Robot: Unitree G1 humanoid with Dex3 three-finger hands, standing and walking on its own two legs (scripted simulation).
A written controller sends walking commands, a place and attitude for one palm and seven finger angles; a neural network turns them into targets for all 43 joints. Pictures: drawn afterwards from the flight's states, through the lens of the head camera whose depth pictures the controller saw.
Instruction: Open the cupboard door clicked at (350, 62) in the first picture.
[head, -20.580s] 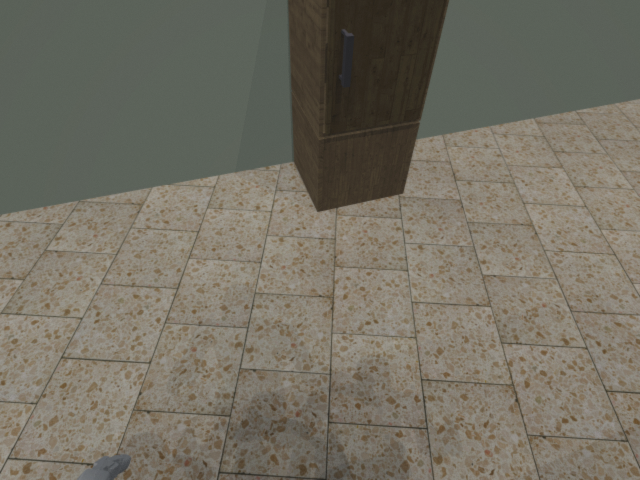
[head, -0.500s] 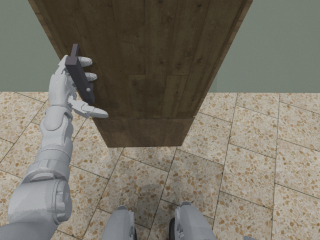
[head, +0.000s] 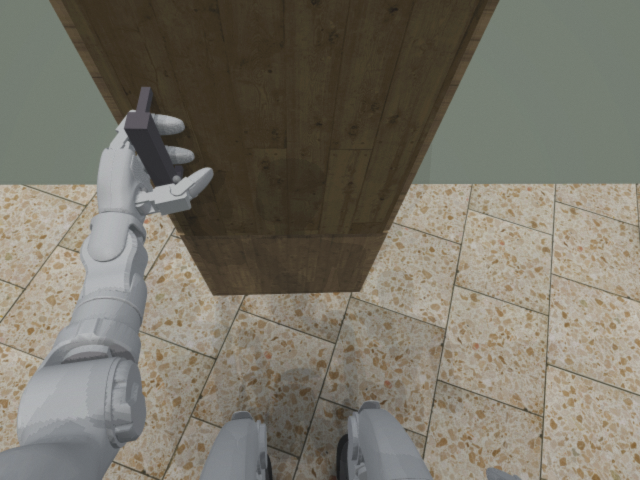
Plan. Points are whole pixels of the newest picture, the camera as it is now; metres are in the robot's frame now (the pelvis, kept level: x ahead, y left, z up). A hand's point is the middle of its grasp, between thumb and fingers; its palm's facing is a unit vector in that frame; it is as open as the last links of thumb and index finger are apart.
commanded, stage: close the thumb around the handle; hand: left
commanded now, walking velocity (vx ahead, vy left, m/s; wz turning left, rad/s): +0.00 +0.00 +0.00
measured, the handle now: (162, 152) +0.51 +0.19 +0.04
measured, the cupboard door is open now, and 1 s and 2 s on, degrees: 0 26 40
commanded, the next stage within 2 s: pull the door open along its arc in 0.26 s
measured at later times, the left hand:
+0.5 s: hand (176, 178) +0.47 +0.16 +0.05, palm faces +0.01 -1.00 +0.00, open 5.5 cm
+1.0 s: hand (217, 291) +0.32 +0.10 +0.06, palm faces +0.26 -0.96 +0.12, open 6.1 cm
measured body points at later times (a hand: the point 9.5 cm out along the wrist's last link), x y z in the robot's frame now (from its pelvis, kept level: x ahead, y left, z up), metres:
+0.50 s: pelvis +0.01 +0.00 +0.00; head +0.13 +0.01 +0.44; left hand +0.46 +0.21 +0.05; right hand +0.06 -0.26 -0.12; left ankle +0.02 +0.11 -0.64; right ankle +0.04 -0.12 -0.64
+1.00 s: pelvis +0.03 +0.00 +0.02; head +0.11 +0.00 +0.46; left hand +0.30 +0.15 +0.05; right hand +0.20 -0.23 -0.08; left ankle +0.02 +0.11 -0.64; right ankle +0.04 -0.12 -0.64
